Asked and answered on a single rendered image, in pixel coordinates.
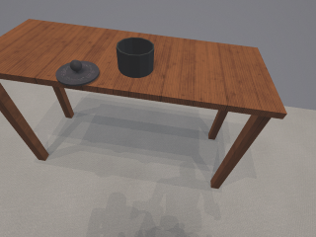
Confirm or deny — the knob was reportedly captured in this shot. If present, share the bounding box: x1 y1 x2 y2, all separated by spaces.
70 59 82 72

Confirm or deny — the lid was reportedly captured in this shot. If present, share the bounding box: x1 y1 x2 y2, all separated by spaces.
55 60 100 87

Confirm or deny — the pot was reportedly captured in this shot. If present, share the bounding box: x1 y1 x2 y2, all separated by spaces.
116 37 154 78

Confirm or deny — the table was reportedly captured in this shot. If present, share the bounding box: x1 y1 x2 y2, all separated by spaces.
0 19 287 189

